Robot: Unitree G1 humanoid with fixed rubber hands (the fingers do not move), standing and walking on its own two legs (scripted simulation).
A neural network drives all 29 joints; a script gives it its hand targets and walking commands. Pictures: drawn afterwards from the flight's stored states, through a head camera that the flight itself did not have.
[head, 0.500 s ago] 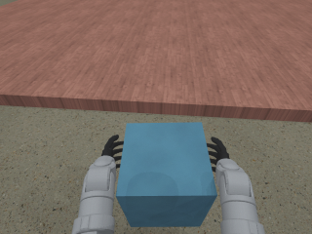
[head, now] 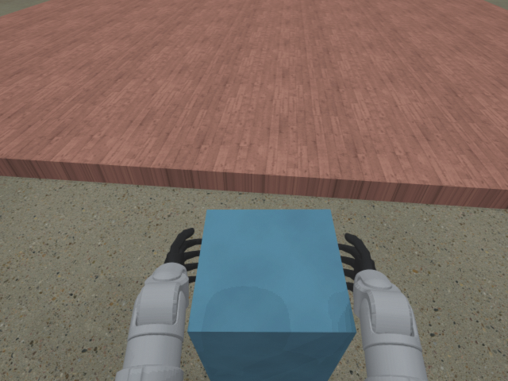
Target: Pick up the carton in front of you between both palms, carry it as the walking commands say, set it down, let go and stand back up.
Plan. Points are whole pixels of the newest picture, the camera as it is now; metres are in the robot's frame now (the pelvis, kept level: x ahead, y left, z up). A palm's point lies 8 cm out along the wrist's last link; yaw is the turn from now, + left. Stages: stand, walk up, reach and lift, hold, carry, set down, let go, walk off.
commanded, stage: carry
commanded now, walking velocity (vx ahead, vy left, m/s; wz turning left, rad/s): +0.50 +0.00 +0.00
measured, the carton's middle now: (268, 299) +0.28 +0.00 -0.02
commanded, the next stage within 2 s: none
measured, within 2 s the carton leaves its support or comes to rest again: neither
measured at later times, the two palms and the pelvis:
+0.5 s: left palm (185, 197) +0.43 +0.16 +0.08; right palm (342, 197) +0.44 -0.14 +0.08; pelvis +0.17 +0.00 +0.00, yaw +2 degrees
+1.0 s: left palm (187, 117) +0.75 +0.21 +0.08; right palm (299, 119) +0.74 -0.08 +0.08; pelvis +0.47 +0.07 +0.01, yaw +0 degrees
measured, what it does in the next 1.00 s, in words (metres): walks ahead: right foot, then left foot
